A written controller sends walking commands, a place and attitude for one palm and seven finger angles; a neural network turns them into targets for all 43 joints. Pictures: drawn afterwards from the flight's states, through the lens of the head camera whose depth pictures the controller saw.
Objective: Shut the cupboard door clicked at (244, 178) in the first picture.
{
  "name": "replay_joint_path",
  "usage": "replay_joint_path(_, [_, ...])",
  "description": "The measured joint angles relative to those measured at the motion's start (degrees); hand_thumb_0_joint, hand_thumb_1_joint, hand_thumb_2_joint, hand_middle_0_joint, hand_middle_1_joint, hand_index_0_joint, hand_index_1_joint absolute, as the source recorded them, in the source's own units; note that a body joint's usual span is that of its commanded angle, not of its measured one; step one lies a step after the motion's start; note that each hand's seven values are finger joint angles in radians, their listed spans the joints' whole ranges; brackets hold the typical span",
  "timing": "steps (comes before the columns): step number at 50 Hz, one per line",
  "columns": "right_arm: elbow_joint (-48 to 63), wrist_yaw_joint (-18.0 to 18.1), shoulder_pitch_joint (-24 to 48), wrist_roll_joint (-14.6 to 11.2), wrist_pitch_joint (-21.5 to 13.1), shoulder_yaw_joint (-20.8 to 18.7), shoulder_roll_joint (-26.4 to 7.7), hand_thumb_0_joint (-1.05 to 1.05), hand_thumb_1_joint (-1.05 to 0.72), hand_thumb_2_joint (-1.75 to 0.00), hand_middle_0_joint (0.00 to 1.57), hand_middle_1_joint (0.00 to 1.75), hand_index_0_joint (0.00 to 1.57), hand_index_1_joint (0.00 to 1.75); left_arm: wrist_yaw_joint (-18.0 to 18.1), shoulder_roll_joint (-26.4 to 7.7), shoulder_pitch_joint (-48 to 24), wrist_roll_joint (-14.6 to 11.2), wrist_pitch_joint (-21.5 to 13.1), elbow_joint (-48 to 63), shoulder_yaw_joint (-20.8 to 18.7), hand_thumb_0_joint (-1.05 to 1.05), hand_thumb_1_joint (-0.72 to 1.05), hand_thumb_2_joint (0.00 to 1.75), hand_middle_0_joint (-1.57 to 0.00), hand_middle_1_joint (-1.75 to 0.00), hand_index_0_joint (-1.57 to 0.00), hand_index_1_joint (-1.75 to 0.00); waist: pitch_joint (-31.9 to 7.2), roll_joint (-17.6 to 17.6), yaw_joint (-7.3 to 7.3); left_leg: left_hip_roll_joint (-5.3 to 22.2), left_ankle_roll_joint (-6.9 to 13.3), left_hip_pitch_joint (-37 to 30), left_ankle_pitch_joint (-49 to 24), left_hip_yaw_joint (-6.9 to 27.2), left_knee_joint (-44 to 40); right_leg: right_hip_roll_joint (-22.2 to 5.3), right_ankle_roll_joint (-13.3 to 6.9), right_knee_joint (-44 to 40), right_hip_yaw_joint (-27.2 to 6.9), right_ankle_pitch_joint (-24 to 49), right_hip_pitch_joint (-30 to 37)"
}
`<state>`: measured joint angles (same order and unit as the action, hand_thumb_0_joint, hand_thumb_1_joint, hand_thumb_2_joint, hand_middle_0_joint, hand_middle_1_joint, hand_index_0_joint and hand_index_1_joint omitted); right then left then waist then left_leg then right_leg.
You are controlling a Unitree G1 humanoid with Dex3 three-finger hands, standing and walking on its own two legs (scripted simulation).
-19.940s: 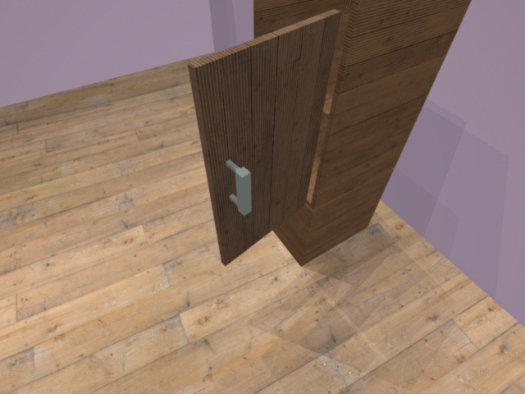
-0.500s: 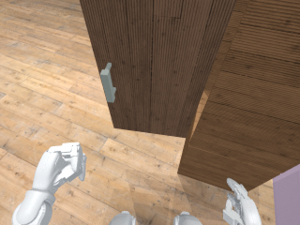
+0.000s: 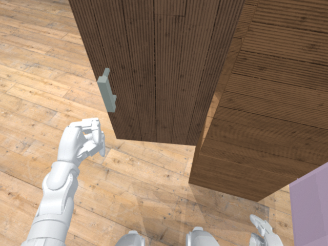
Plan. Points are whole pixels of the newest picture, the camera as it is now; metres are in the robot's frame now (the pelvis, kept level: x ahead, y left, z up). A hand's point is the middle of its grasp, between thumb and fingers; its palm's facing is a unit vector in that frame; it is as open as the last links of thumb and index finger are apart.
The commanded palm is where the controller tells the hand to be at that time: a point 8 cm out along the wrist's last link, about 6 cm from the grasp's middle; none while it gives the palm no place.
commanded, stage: bring the fist close to the handle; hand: left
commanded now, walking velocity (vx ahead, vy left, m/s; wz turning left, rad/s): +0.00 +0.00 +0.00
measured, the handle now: (109, 90) +0.51 +0.16 +0.05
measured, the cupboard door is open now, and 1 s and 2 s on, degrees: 100 100 77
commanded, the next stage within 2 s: push the door shut along its arc in 0.72 s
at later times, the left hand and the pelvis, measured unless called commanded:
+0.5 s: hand (112, 115) +0.42 +0.14 +0.06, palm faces -0.08 -1.00 -0.01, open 3.1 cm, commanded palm +0.39 +0.20 +0.05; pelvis +0.00 +0.00 +0.00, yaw -1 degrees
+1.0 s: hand (112, 114) +0.43 +0.14 +0.05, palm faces -0.11 -0.99 -0.03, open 3.1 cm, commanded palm +0.42 +0.19 +0.05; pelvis -0.01 +0.00 +0.00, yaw -1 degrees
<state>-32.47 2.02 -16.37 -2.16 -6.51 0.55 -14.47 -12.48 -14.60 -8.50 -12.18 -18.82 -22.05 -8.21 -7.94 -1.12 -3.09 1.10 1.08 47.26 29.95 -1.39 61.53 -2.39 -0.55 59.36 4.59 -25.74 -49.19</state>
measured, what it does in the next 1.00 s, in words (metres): stands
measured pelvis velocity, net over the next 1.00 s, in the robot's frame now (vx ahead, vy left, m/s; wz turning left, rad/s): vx -0.01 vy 0.00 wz -0.01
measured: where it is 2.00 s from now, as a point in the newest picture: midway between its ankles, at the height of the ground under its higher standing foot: outside the picture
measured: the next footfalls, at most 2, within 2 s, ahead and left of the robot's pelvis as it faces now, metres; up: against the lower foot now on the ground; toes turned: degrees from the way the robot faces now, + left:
none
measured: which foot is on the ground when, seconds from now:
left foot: down 0.00-1.00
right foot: down 0.00-1.00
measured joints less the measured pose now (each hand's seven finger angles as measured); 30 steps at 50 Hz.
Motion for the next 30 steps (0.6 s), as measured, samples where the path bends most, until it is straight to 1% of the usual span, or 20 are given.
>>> replay_joint_path(8, [-1.3, -0.4, 0.0, -0.1, 1.5, -0.3, -0.1, 0.01, -0.9, -0.9, 0.2, 0.3, 0.21, 0.3, -0.2, -0.1, -7.9, 0.2, -0.9, -7.8, -0.3, 0.01, 0.9, 0.9, -1.3, -1.5, -1.3, -1.5, -0.1, 0.1, -0.14, 0.0, 0.0, 0.4, -0.3, -0.1, -0.4, 0.0, 0.1, -0.4, -0.1, 0.3, -0.4])
replay_joint_path(13, [-1.9, -0.5, 0.4, 0.1, 2.6, -0.2, 0.1, 0.01, -0.9, -0.9, 0.2, 0.3, 0.21, 0.3, 0.4, -0.6, -14.5, 1.4, -1.5, -14.9, -1.2, 0.01, 0.9, 0.9, -1.3, -1.5, -1.3, -1.5, 0.1, 0.4, -0.85, 0.0, 0.0, 1.5, -0.4, -0.1, 0.0, 0.0, 0.0, 0.0, -0.1, 0.4, -1.6])
replay_joint_path(19, [-2.7, -1.1, -0.1, 0.4, 3.8, -0.5, 0.2, 0.01, -0.9, -0.9, 0.2, 0.3, 0.21, 0.3, 1.1, -0.8, -20.7, 2.2, -3.1, -21.0, -2.6, 0.02, 0.9, 0.9, -1.3, -1.5, -1.3, -1.5, -0.1, 0.3, -1.62, 0.2, 0.0, 2.9, -0.5, -0.4, 0.5, 0.2, -0.1, 0.5, -0.5, 0.7, -3.1])
replay_joint_path(22, [-2.4, -1.5, -0.9, 0.5, 5.0, -0.5, 0.2, 0.01, -0.9, -0.9, 0.2, 0.3, 0.21, 0.3, 1.0, -1.1, -21.7, 2.5, -3.3, -22.9, -3.8, 0.01, 0.9, 0.9, -1.3, -1.5, -1.3, -1.5, -0.2, 0.2, -2.06, 0.4, 0.0, 2.9, -0.6, -0.9, 0.1, 0.4, -0.1, 0.3, -0.9, 0.9, -3.4])
replay_joint_path(25, [-2.0, -1.6, -1.9, 0.5, 6.0, -0.5, 0.3, 0.01, -0.9, -0.9, 0.2, 0.3, 0.21, 0.3, 0.7, -1.4, -20.9, 2.5, -3.5, -23.2, -5.1, 0.01, 0.9, 0.9, -1.3, -1.5, -1.29, -1.5, -0.2, 0.1, -2.34, 0.5, 0.0, 2.4, -0.8, -1.4, -0.5, 0.6, -0.1, -0.2, -1.4, 1.2, -3.3])
replay_joint_path(30, [-2.2, -1.5, -3.3, 0.4, 6.6, -0.7, 0.2, 0.01, -0.9, -0.9, 0.2, 0.3, 0.21, 0.3, 0.4, -1.6, -18.9, 2.1, -5.0, -22.7, -5.3, 0.01, 0.9, 0.9, -1.3, -1.5, -1.29, -1.5, 0.1, 0.1, -2.13, 0.6, 0.0, 1.9, -1.1, -1.3, -1.1, 0.7, -0.1, -0.8, -1.3, 1.5, -2.7])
